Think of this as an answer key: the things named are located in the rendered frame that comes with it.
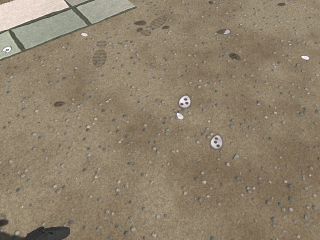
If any left robot hand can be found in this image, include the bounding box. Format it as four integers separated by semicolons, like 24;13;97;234
22;226;70;240

